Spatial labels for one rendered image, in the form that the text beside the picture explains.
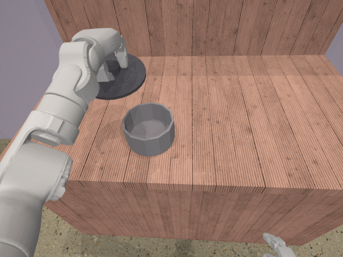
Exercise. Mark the knob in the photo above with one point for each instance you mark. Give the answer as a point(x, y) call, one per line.
point(113, 66)

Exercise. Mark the robot right hand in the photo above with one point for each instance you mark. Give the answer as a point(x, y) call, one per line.
point(278, 245)

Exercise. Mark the left robot upper arm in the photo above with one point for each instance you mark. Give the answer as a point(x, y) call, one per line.
point(37, 174)

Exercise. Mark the lid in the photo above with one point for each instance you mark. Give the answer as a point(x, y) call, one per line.
point(128, 81)

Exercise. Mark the robot left forearm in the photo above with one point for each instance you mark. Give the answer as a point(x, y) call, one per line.
point(65, 102)

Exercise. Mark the robot left hand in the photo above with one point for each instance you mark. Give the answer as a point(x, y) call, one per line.
point(111, 41)

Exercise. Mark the table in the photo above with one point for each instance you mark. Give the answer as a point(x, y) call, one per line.
point(258, 117)

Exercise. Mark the pot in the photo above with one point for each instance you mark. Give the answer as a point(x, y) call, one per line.
point(149, 128)

